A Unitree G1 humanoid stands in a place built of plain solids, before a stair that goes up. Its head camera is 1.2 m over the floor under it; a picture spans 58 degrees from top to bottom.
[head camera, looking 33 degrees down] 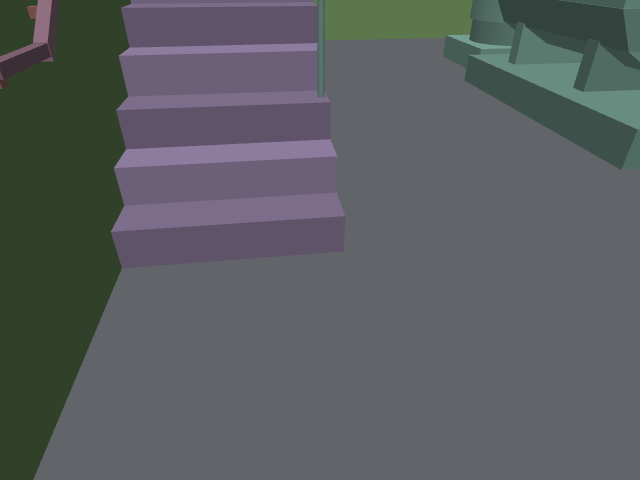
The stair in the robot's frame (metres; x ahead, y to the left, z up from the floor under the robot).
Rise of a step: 0.20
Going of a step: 0.24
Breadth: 1.04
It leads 8 degrees to the left of straight ahead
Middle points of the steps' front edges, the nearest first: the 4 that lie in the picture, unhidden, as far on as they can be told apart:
1.68 0.40 0.20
1.92 0.43 0.39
2.15 0.46 0.59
2.39 0.49 0.79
